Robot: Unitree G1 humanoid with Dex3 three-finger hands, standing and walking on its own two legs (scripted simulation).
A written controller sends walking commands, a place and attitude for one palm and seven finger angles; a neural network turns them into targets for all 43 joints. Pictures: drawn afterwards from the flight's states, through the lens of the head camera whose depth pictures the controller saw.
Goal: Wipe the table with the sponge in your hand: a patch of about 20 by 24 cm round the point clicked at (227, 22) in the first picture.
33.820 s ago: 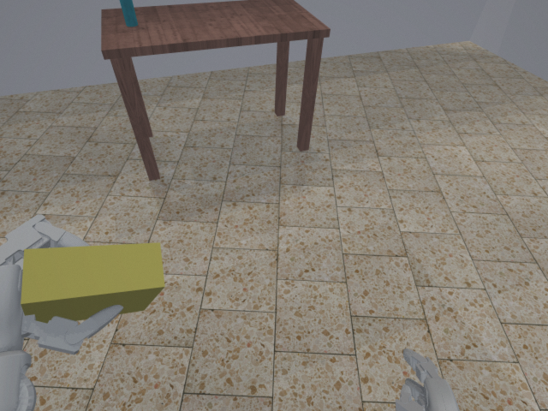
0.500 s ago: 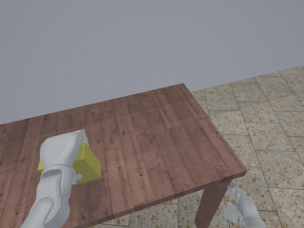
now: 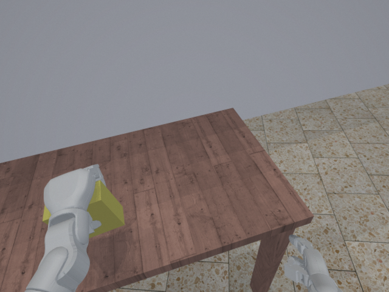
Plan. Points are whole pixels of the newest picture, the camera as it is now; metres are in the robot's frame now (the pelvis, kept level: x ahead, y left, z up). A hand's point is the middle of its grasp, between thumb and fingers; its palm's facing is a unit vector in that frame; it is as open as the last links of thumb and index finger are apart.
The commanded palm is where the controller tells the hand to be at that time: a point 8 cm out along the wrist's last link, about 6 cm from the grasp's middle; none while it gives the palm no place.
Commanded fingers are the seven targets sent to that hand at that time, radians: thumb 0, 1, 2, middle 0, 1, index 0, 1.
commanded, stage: lower the sponge onto the table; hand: left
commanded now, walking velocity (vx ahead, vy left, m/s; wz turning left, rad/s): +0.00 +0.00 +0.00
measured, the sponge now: (92, 216) +0.24 +0.28 +0.02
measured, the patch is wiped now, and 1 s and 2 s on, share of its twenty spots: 0.00 0.00 0.20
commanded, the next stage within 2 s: wipe forward along the first lane in 1.18 s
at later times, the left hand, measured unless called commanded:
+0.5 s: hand (89, 214) +0.24 +0.28 +0.05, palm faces -0.01 -0.13 -0.99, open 9.5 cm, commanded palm +0.21 +0.26 +0.11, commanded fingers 0.00 0.10 1.30 -1.20 -1.60 -1.20 -1.60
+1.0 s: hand (96, 218) +0.24 +0.27 +0.03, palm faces -0.04 -0.12 -0.99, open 9.5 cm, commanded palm +0.21 +0.26 +0.08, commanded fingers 0.00 0.10 1.30 -1.20 -1.60 -1.20 -1.60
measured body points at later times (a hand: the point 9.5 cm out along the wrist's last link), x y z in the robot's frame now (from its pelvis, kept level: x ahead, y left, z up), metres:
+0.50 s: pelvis +0.00 +0.00 +0.00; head -0.01 -0.04 +0.45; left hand +0.23 +0.28 +0.10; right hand +0.24 -0.21 -0.09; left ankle +0.01 +0.11 -0.75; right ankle +0.01 -0.09 -0.75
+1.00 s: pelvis +0.00 +0.01 +0.00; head -0.01 -0.02 +0.45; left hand +0.24 +0.27 +0.08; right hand +0.24 -0.20 -0.09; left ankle +0.01 +0.11 -0.75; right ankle +0.01 -0.09 -0.75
